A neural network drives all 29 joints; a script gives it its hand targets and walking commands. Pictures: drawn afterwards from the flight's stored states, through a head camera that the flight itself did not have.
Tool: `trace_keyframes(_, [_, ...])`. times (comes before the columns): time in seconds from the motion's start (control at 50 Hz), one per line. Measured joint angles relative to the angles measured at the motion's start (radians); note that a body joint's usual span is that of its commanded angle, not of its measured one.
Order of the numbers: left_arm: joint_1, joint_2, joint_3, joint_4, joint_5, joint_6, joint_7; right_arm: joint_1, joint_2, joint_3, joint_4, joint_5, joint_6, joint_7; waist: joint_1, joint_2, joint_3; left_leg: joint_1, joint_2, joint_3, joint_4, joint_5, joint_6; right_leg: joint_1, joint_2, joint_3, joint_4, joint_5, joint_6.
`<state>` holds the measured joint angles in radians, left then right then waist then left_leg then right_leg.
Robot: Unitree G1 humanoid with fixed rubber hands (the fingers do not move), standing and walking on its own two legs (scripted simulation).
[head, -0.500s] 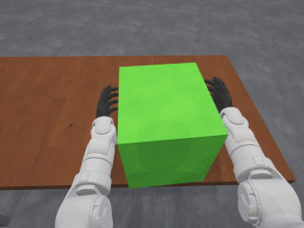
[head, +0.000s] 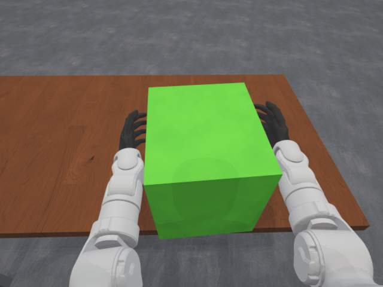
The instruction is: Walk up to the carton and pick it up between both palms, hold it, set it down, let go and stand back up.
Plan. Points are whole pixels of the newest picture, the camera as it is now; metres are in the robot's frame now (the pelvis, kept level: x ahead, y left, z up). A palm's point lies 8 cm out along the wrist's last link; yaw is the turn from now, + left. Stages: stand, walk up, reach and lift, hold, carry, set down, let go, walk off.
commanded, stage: reach and lift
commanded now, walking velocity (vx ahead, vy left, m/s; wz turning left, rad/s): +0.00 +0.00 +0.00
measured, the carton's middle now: (201, 161) +0.40 +0.02 +0.05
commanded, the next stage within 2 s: none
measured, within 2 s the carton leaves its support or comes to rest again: leaves its support in 0.28 s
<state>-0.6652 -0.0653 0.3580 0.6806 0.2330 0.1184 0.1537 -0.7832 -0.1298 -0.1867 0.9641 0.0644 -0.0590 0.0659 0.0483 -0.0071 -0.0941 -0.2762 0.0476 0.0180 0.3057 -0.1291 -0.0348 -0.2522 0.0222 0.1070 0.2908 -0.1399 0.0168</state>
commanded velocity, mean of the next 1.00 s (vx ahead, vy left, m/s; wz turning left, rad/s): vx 0.00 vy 0.00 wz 0.00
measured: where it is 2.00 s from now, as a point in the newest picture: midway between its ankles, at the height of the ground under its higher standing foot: outside the picture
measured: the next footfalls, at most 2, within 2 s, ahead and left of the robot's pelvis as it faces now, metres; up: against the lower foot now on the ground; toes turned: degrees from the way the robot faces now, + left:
none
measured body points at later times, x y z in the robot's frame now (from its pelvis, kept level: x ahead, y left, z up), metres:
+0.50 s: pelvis -0.02 +0.00 +0.00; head -0.03 +0.01 +0.45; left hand +0.38 +0.19 +0.15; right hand +0.41 -0.13 +0.14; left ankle +0.01 +0.14 -0.75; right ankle +0.00 -0.13 -0.75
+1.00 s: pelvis -0.01 +0.01 +0.00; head -0.05 +0.02 +0.45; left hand +0.37 +0.21 +0.20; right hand +0.41 -0.11 +0.19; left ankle +0.01 +0.14 -0.75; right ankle +0.00 -0.13 -0.75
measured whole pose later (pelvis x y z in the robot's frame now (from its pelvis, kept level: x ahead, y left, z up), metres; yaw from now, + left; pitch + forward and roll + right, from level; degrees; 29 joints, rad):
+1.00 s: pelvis -0.01 +0.01 +0.00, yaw +0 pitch +1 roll -1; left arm -0.72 -0.02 0.34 0.42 0.21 0.51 0.11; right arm -0.80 -0.12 -0.05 0.80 0.07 0.17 -0.08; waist 0.04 -0.02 -0.13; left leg -0.20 0.05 0.02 0.31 -0.13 -0.03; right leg -0.15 0.02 0.11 0.24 -0.11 0.03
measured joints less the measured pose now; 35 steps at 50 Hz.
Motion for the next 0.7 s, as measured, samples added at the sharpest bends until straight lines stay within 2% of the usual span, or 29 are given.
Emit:
trace_keyframes(0.24, [0.047,0.000,-0.005,-0.053,-0.018,0.054,0.006,0.025,0.000,0.106,0.000,0.000,0.004,-0.069,0.000,0.000,-0.026,0.000,0.001,0.000,0.000,0.003,0.000,0.009,0.000,0.000,-0.019,0.014,0.002])
trace_keyframes(0.36, [0.035,0.002,-0.011,-0.102,-0.040,0.111,0.006,0.027,0.000,0.114,-0.018,0.000,0.018,-0.084,0.000,0.000,-0.030,0.000,0.001,0.000,0.000,0.012,0.000,0.011,0.000,0.000,-0.023,0.024,0.002])
trace_keyframes(0.6, [-0.104,0.036,-0.011,-0.070,-0.039,0.231,-0.006,-0.022,0.000,0.050,-0.033,0.000,0.098,-0.095,0.000,0.000,-0.036,0.007,0.001,-0.001,0.000,0.019,0.001,0.021,-0.001,0.000,-0.029,0.034,0.006])
trace_keyframes(0.7, [-0.080,0.038,-0.012,-0.084,-0.031,0.257,-0.014,-0.018,0.001,0.078,-0.053,0.000,0.144,-0.107,0.000,0.000,-0.036,0.025,0.001,-0.001,0.000,0.010,0.003,0.046,-0.002,0.000,-0.044,0.034,0.008])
